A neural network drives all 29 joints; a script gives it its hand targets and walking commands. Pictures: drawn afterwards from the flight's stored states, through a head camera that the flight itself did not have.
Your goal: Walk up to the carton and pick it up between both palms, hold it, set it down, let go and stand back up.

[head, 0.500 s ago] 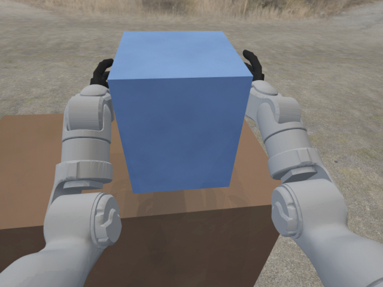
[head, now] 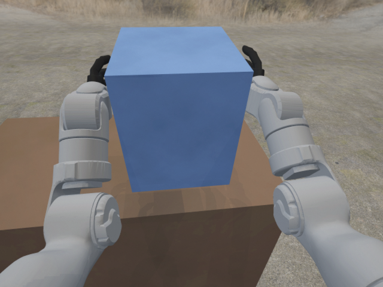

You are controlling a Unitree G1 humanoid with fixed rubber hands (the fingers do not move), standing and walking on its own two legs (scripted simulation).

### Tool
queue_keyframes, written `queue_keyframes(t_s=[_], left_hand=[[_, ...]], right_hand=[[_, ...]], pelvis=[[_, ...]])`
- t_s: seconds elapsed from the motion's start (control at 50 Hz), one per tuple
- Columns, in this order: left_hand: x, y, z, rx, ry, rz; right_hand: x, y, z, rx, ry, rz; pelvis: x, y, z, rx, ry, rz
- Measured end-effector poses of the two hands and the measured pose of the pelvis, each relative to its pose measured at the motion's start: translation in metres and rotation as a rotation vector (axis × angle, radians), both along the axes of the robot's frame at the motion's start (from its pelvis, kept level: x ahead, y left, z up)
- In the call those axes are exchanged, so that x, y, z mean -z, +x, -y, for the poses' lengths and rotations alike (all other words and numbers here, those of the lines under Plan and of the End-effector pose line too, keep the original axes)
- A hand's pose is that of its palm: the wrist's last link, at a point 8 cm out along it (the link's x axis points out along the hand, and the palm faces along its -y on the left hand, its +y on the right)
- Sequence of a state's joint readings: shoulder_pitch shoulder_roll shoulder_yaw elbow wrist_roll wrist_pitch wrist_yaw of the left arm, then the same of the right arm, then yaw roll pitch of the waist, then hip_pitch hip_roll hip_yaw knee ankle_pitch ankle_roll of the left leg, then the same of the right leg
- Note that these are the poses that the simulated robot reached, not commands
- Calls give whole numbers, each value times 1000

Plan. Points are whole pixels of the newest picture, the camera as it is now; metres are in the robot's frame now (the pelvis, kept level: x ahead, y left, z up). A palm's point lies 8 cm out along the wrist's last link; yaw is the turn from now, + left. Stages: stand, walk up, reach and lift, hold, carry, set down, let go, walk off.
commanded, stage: hold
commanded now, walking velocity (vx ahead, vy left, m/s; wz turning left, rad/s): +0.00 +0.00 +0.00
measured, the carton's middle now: (177, 108) +0.38 +0.01 +0.25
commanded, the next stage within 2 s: none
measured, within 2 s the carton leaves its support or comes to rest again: neither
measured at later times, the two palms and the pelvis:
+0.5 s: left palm (98, 94) +0.37 +0.16 +0.29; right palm (252, 81) +0.38 -0.13 +0.31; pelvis +0.00 +0.00 +0.00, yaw +0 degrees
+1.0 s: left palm (99, 94) +0.39 +0.16 +0.28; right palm (247, 81) +0.39 -0.13 +0.30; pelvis +0.01 +0.00 +0.00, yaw +0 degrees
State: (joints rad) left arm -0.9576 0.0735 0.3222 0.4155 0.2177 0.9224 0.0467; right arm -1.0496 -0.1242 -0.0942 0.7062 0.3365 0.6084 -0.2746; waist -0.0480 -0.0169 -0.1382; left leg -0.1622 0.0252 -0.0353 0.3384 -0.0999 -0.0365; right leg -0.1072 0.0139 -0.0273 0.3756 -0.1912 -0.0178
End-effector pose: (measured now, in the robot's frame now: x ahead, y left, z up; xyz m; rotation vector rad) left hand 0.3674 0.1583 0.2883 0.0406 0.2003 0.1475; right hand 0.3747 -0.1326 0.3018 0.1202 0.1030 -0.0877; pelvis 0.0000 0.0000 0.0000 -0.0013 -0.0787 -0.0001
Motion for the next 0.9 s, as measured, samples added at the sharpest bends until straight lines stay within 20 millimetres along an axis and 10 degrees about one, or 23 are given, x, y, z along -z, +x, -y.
queue_keyframes(t_s=[0.9], left_hand=[[6, 7, -3, -4, -21, 1]], right_hand=[[-2, 9, -3, -5, -31, -23]], pelvis=[[0, 4, 1, 0, 1, -6]])
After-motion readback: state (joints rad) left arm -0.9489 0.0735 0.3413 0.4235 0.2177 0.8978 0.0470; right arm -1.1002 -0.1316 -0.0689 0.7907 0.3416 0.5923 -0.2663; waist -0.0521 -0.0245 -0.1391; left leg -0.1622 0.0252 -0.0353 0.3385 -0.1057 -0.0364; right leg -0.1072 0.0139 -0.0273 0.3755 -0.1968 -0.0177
